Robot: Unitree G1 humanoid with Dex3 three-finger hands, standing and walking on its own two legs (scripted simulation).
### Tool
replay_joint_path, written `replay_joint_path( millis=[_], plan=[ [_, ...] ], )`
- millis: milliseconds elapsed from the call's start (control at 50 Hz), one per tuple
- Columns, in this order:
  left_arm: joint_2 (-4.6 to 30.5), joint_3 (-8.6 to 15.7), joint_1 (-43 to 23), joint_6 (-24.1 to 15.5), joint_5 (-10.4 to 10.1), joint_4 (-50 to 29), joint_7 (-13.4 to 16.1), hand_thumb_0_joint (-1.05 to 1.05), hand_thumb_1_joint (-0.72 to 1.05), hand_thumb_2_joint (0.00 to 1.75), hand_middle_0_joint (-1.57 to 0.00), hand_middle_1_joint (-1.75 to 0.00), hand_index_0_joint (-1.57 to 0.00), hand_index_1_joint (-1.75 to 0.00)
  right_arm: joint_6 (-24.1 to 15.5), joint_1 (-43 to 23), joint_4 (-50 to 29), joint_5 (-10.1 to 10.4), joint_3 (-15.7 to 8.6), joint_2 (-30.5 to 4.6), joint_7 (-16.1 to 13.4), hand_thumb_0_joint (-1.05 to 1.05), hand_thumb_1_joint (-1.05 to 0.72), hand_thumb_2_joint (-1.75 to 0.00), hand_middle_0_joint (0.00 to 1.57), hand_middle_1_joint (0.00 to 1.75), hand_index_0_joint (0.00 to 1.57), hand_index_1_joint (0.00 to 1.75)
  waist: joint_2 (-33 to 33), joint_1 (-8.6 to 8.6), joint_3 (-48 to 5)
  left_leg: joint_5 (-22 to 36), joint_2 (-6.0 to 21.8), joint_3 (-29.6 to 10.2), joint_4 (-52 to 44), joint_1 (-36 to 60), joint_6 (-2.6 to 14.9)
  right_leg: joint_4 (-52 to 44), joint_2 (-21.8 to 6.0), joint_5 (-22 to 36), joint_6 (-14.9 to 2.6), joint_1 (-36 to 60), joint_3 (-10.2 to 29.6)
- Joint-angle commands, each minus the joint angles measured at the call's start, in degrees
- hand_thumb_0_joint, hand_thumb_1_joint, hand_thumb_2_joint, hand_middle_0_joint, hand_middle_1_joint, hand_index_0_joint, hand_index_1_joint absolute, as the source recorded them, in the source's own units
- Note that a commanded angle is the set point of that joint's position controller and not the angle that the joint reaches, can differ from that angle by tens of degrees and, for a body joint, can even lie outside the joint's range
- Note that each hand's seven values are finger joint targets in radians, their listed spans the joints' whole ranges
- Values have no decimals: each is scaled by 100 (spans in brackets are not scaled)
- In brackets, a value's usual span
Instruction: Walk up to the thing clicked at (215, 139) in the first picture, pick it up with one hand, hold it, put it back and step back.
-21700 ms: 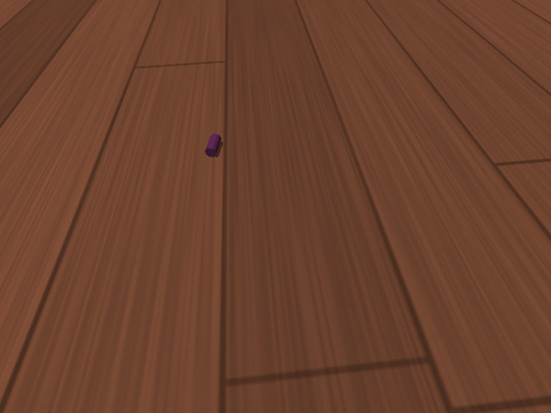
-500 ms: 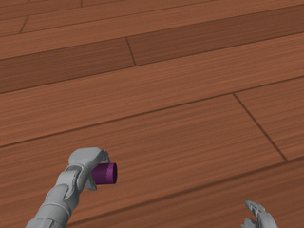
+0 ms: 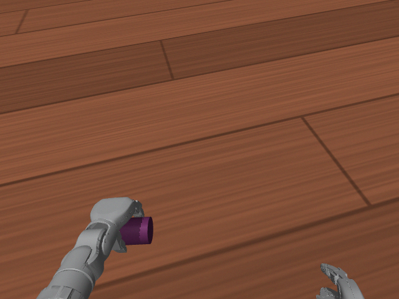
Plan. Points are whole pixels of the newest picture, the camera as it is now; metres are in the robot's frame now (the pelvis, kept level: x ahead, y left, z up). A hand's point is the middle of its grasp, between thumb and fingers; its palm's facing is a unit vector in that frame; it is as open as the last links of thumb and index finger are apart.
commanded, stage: crouch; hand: left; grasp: from above
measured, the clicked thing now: (122, 231) +0.29 +0.22 -0.10
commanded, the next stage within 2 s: lower in 1.66 s
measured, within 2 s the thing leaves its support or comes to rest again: neither
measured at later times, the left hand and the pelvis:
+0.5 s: hand (141, 238) +0.34 +0.23 -0.30, palm faces -0.43 +0.03 -0.90, open 9.0 cm; pelvis -0.04 +0.01 -0.16, yaw -1 degrees
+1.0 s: hand (153, 247) +0.37 +0.23 -0.49, palm faces -0.45 -0.01 -0.89, open 9.1 cm; pelvis -0.06 +0.01 -0.32, yaw -2 degrees
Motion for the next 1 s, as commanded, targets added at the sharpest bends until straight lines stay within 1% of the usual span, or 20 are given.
replay_joint_path(
  millis=[0,120,300,360,420,460,500,560,600,680,760,800,820,840,860,880,900,940,960,980],
  plan=[
    [1127,602,-2224,-107,248,-567,866,0,86,73,-124,-45,-122,-48,-141,-18,-434,-126,-382,-842,22,0,-89,-90,20,30,20,30,-11,-163,-1548,927,-270,73,224,477,86,-25,225,818,-218,-360,-184],
    [881,471,-2929,-177,632,386,1556,0,88,72,-125,-47,-124,-48,-192,421,-229,-274,-519,-901,167,0,-89,-90,20,30,20,30,74,-360,-2011,442,-243,49,1586,-909,58,1242,214,447,-262,-1763,-207],
    [1264,789,-3986,-124,876,1327,2309,0,86,74,-122,-49,-121,-51,-429,759,-4,-483,-576,-1022,101,0,-89,-90,20,30,20,30,532,-474,-3346,-102,-188,-65,3451,-2853,127,3241,254,-110,-352,-3795,-311],
    [1350,855,-4102,-42,859,1471,2376,0,85,73,-122,-46,-120,-48,-498,865,30,-528,-617,-1069,52,0,-89,-89,20,30,20,30,602,-541,-3854,-218,-156,-145,3970,-3264,166,3824,281,-231,-389,-4333,-380],
    [1551,1014,-4162,29,793,1672,2376,0,81,74,-120,-48,-118,-50,-556,858,54,-584,-621,-1089,34,0,-89,-90,20,30,20,30,498,-577,-3897,-787,-159,-182,4291,-4014,155,4168,249,-643,-371,-4745,-386],
    [1697,1114,-4145,54,776,1726,2323,0,81,72,-119,-48,-117,-49,-587,865,93,-616,-602,-1102,47,0,-89,-90,20,30,20,30,741,-508,-4149,-739,-140,-205,4563,-4118,139,4481,231,-685,-377,-5159,-412],
    [1838,1218,-4196,41,798,1799,2277,0,82,74,-119,-49,-118,-51,-617,885,96,-637,-597,-1141,77,0,-89,-89,20,30,20,30,790,-567,-4311,-792,-123,-275,4783,-4321,115,4819,238,-780,-387,-5452,-465],
    [1769,1181,-4501,-71,778,1848,2204,0,84,75,-120,-49,-119,-50,-672,912,163,-682,-557,-1123,130,0,-89,-89,20,30,20,30,856,-734,-4347,-972,-140,-286,5247,-4744,143,5179,237,-947,-392,-6050,-498],
    [2050,1296,-4629,-164,818,1940,2175,0,82,73,-118,-50,-118,-51,-713,958,188,-681,-530,-1148,169,0,-89,-90,20,30,20,30,788,-757,-4388,-1120,-159,-316,5509,-5060,158,5423,235,-1070,-393,-6294,-530],
    [2062,1337,-5179,-409,888,1719,2251,0,81,74,-117,-50,-116,-51,-819,1021,263,-754,-501,-1158,281,0,-89,-89,20,30,20,30,1067,-876,-4644,-1398,-175,-411,5927,-5374,123,5908,219,-1283,-408,-6913,-606],
    [2164,1413,-5369,-494,1014,1967,2376,0,80,74,-117,-51,-116,-52,-919,1182,362,-833,-479,-1244,417,0,-89,-90,20,30,20,30,1329,-1017,-4782,-1167,-157,-505,6298,-5397,51,6382,159,-1149,-399,-7401,-673],
    [2111,1370,-5319,-462,1015,2181,2424,0,76,74,-115,-49,-114,-50,-950,1143,343,-859,-461,-1237,479,0,-89,-90,20,30,20,30,1330,-984,-4941,-1060,-157,-450,6543,-5404,77,6517,175,-1068,-399,-7517,-691],
    [2283,1457,-5719,-498,1044,1928,2462,0,76,74,-115,-48,-114,-49,-962,1189,403,-886,-456,-1264,500,0,-89,-90,20,30,20,30,1494,-1040,-5054,-961,-160,-415,6680,-5479,69,6629,175,-962,-397,-7559,-676],
    [2502,1579,-5692,-515,1094,1916,2503,0,75,76,-115,-49,-114,-51,-965,1207,403,-885,-453,-1271,519,0,-89,-90,20,30,20,30,1573,-966,-5081,-967,-184,-383,6752,-5606,66,6736,178,-945,-411,-7564,-671],
    [2362,1534,-5252,-451,1100,2368,2502,0,77,77,-117,-49,-115,-51,-977,1160,359,-904,-431,-1275,548,0,-90,-90,20,30,20,30,1495,-945,-5014,-927,-182,-390,6814,-5645,59,6814,166,-934,-403,-7595,-687],
    [2310,1505,-5537,-458,1098,2137,2522,0,77,78,-116,-50,-115,-51,-991,1168,343,-923,-424,-1247,575,0,-89,-90,20,30,20,30,1580,-1024,-5064,-938,-180,-360,6923,-5711,69,6868,169,-917,-399,-7656,-688],
    [2586,1637,-5936,-503,1112,1789,2553,0,78,79,-117,-50,-116,-52,-978,1205,390,-933,-438,-1250,584,0,-90,-90,20,30,20,30,1596,-1018,-5155,-1014,-187,-297,7031,-5836,101,6885,200,-911,-401,-7620,-677],
    [2501,1618,-5438,-431,1133,2386,2532,0,77,76,-118,-47,-116,-49,-971,1170,338,-940,-380,-1248,623,0,-90,-90,20,30,20,30,1544,-1001,-4989,-999,-210,-238,7166,-6086,113,6973,208,-877,-396,-7601,-672],
    [2681,1753,-5590,-453,1115,2086,2542,0,77,77,-117,-47,-115,-49,-963,1182,356,-949,-397,-1255,640,0,-90,-90,20,30,20,30,1566,-946,-5157,-942,-212,-231,7253,-6106,119,7065,221,-834,-401,-7596,-675],
    [2615,1712,-5454,-430,1120,2263,2515,0,78,79,-118,-49,-116,-51,-961,1175,334,-965,-392,-1237,659,0,-90,-90,20,30,20,30,1483,-974,-5149,-843,-198,-215,7386,-6093,139,7088,226,-752,-380,-7597,-672]
  ],
)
